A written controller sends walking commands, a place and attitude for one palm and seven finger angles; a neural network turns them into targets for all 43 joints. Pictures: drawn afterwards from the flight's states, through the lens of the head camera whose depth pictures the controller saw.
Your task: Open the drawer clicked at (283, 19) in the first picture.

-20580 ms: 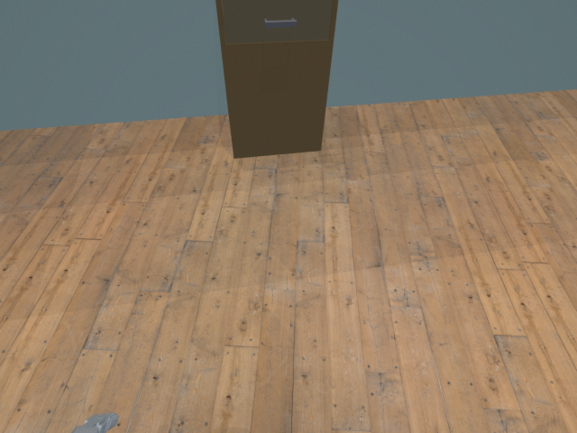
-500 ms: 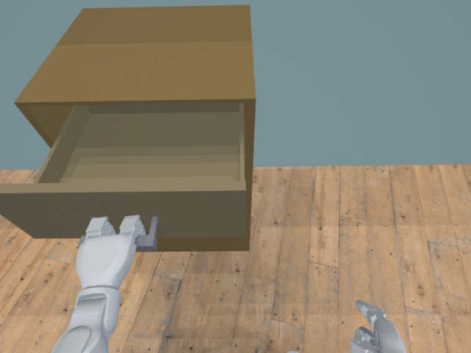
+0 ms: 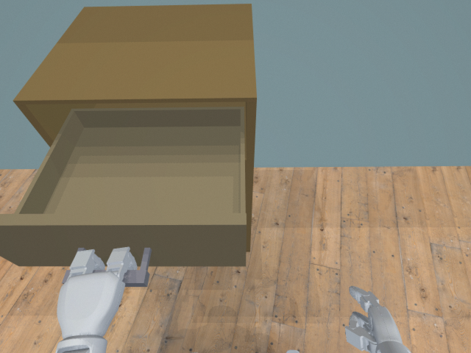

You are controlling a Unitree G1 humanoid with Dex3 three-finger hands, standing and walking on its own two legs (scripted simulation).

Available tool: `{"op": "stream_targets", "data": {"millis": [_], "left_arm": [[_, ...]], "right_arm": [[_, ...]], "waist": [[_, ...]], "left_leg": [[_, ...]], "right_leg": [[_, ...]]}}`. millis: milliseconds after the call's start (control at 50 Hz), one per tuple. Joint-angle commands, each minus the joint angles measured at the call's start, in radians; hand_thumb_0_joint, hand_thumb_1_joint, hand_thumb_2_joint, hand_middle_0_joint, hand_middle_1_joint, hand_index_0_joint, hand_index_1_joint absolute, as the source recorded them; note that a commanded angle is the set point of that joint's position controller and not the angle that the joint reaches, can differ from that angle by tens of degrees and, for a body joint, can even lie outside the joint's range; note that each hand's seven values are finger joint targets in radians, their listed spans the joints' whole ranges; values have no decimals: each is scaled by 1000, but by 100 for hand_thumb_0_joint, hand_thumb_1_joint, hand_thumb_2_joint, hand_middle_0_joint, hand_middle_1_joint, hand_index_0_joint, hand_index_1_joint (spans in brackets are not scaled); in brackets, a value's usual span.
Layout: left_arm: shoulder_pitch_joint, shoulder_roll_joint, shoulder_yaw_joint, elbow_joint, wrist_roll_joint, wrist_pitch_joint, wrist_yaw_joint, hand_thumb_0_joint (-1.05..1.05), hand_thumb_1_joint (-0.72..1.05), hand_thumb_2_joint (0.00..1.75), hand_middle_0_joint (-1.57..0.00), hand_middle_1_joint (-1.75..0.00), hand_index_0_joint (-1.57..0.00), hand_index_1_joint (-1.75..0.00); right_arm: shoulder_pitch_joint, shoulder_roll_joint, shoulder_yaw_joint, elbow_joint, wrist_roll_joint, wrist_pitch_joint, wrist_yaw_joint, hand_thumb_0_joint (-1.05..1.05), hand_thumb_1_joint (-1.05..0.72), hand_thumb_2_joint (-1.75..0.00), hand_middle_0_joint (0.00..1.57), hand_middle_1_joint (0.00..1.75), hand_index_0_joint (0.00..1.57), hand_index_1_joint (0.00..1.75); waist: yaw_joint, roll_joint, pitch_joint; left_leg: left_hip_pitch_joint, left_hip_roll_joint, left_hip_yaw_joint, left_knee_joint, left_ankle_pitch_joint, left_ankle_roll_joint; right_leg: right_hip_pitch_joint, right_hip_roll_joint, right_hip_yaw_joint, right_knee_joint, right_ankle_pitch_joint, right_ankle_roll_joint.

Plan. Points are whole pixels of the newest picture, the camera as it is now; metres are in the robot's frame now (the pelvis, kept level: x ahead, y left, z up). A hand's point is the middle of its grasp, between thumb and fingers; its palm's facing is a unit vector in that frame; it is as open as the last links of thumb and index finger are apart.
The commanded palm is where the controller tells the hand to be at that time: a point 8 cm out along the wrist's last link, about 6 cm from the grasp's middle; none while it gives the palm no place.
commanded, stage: pull the drawer open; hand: left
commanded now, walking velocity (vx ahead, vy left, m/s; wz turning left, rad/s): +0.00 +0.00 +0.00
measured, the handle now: (110, 266) +0.26 +0.24 +0.00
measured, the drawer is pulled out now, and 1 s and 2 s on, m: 0.28 0.30 0.30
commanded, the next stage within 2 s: open the thumb to release the handle in 0.30 s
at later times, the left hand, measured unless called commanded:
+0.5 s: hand (101, 313) +0.19 +0.24 -0.03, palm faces +0.01 -0.04 -1.00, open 5.6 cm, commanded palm +0.16 +0.24 +0.02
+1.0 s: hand (100, 315) +0.18 +0.24 -0.02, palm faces +0.00 -0.07 -1.00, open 13.2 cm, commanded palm +0.16 +0.24 +0.03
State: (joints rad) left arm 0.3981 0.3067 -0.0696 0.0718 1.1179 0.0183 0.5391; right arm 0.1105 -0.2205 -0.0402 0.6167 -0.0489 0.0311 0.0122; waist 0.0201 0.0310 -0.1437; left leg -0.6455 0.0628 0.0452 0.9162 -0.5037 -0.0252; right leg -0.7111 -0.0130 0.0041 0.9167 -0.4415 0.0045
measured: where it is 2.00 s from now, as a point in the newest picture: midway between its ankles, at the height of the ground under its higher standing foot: outside the picture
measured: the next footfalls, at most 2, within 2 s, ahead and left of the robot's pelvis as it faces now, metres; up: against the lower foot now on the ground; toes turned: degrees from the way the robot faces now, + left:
none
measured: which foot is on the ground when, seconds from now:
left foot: down 0.00-1.00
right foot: down 0.00-1.00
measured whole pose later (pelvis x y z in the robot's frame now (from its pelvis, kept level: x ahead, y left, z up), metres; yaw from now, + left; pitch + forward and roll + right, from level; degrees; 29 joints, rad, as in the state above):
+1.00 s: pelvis -0.02 -0.01 +0.00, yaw +1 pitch +12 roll +0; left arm 0.34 0.32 -0.05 0.12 1.10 0.00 0.52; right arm 0.10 -0.22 -0.03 0.64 -0.05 0.02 -0.04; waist 0.04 0.03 -0.13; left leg -0.67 0.05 0.02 0.94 -0.48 -0.03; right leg -0.73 -0.02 -0.02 0.94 -0.43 0.00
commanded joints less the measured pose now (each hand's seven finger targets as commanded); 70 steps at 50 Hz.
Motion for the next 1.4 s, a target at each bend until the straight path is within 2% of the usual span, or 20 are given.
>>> {"op": "stream_targets", "data": {"millis": [0,60,100,360,380,400,420,460,480,520,640,720,780,900,960,980,1000,1080,1220,1380], "left_arm": [[124,141,127,-170,-26,17,50,0,90,90,-40,-135,-40,-135],[161,129,118,-162,-24,5,52,0,90,90,-40,-135,-40,-135],[173,156,147,-196,-27,0,52,0,90,90,-40,-135,-40,-135],[381,128,116,-258,-33,-25,52,0,90,90,-40,-135,-40,-135],[-37,188,137,-251,-3,-23,59,0,90,90,-40,-135,-40,-135],[-58,188,175,-251,9,-32,70,0,83,87,-40,-134,-40,-134],[15,178,169,-206,15,-33,82,0,76,84,-39,-134,-39,-134],[87,160,167,-168,1,-27,86,0,62,78,-38,-132,-38,-132],[79,157,159,-191,-12,-17,84,0,55,75,-38,-131,-38,-131],[12,157,141,-206,-26,4,76,0,41,69,-36,-130,-36,-130],[-29,155,118,-130,-22,39,48,0,-1,51,-33,-125,-33,-125],[-49,151,100,-136,-19,31,34,0,-29,39,-32,-122,-32,-122],[-67,166,115,-110,-25,22,20,0,-50,30,-30,-120,-30,-120],[-56,172,130,-114,-22,-11,18,0,-50,30,-30,-120,-30,-120],[-87,168,128,-106,-19,-21,24,0,-50,30,-30,-120,-30,-120],[-91,131,79,-169,-27,-20,23,0,-50,30,-30,-120,-30,-120],[-117,160,107,-165,-23,-16,29,0,-50,30,-30,-120,-30,-120],[-188,143,81,-102,-3,-7,36,0,-50,30,-30,-120,-30,-120],[-270,167,85,-76,-6,13,25,0,-50,30,-30,-120,-30,-120],[-275,168,70,-202,-29,14,16,0,-50,30,-30,-120,-30,-120]], "right_arm": [[-91,-110,-32,-159,-3,-43,-13,0,-90,-90,20,30,20,30],[-108,-105,-25,-161,-8,-47,-14,0,-90,-90,20,30,20,30],[-106,-106,-28,-168,-6,-44,-16,0,-90,-90,20,30,20,30],[-109,-101,-17,-196,-13,-47,15,0,-90,-90,20,30,20,30],[-111,-124,-25,-147,-22,-33,-2,0,-90,-90,20,30,20,30],[-99,-112,-36,-153,-30,-37,-21,0,-90,-90,20,30,20,30],[-106,-109,-28,-160,-36,-49,-20,0,-90,-90,20,30,20,30],[-94,-108,-35,-156,-27,-58,-19,0,-90,-90,20,30,20,30],[-87,-111,-40,-159,-22,-56,-20,0,-90,-90,20,30,20,30],[-90,-117,-41,-147,-20,-55,-31,0,-90,-90,20,30,20,30],[-96,-114,-32,-136,-3,-49,-53,0,-90,-90,20,30,20,30],[-105,-113,-22,-138,-9,-52,-58,0,-90,-90,20,30,20,30],[-100,-110,-24,-131,-5,-53,-65,0,-90,-90,20,30,20,30],[-105,-107,-24,-129,-6,-55,-63,0,-90,-90,20,30,20,30],[-105,-105,-26,-126,-8,-57,-63,0,-90,-90,20,30,20,30],[-108,-104,-26,-143,-10,-59,-57,0,-90,-90,20,30,20,30],[-104,-104,-28,-136,-8,-58,-59,0,-90,-90,20,30,20,30],[-105,-107,-27,-120,-11,-60,-62,0,-90,-90,20,30,20,30],[-101,-111,-25,-110,-10,-54,-74,0,-90,-90,20,30,20,30],[-107,-105,-25,-127,-3,-55,-77,0,-90,-90,20,30,20,30]], "waist": [[47,-25,-211],[51,-56,-178],[61,-25,-200],[74,-14,-175],[-15,-43,-154],[15,-18,-170],[31,9,-155],[45,-9,-193],[41,4,-242],[26,-6,-266],[24,-54,-186],[34,-38,-188],[30,-73,-169],[41,-19,-168],[37,-29,-155],[33,4,-182],[27,-1,-189],[14,-31,-147],[21,-42,-203],[27,8,-228]], "left_leg": [[115,-81,-12,-84,438,29],[87,-87,-9,-79,382,32],[94,-86,-10,-82,394,31],[83,-80,-17,-50,445,30],[50,-78,-30,-20,351,31],[37,-82,-25,-24,320,34],[40,-88,-23,-28,296,31],[54,-87,-18,-28,319,30],[73,-86,-14,-29,334,32],[92,-88,-14,-29,350,31],[63,-88,-18,-71,287,36],[76,-90,-15,-86,277,36],[62,-91,-14,-90,245,40],[74,-94,-11,-93,255,35],[57,-93,-11,-89,233,36],[84,-93,-13,-93,241,36],[93,-91,-15,-94,249,34],[67,-92,-20,-89,216,35],[88,-93,-16,-97,236,37],[164,-92,-15,-135,285,37]], "right_leg": [[188,53,-28,-87,459,-48],[170,50,-17,-89,430,-44],[186,50,-17,-85,437,-49],[145,53,3,-53,453,-52],[54,42,10,-53,396,-45],[79,46,-4,-51,363,-45],[57,45,3,-53,322,-50],[74,48,-3,-50,337,-51],[105,44,-9,-55,364,-49],[114,43,-4,-59,384,-45],[132,44,-28,-98,318,-39],[139,40,-28,-110,294,-39],[148,37,-20,-130,273,-35],[142,38,-17,-129,266,-43],[123,37,-19,-127,236,-39],[133,34,-19,-133,239,-41],[129,39,-25,-130,233,-44],[91,37,-32,-131,198,-39],[124,35,-29,-133,223,-36],[174,38,-39,-160,250,-40]]}}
